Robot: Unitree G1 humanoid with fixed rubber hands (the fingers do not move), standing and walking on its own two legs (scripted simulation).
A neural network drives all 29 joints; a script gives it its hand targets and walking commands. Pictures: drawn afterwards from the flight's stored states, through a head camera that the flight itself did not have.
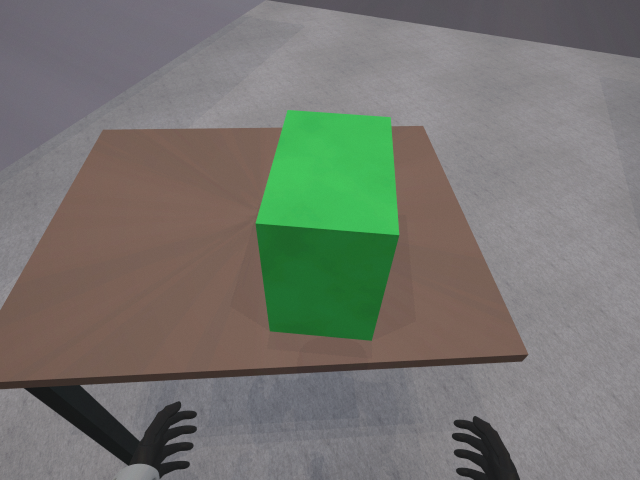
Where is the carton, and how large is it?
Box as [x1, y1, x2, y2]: [256, 110, 398, 340]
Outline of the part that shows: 287,110 256,220 256,230 269,328 271,331 371,340 398,237 390,117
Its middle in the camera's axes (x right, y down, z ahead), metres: +0.02 -0.03 +0.63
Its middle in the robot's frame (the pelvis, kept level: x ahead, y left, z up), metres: +0.48 +0.03 +0.03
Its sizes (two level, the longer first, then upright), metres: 0.261 0.166 0.248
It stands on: a table, 0.69 m high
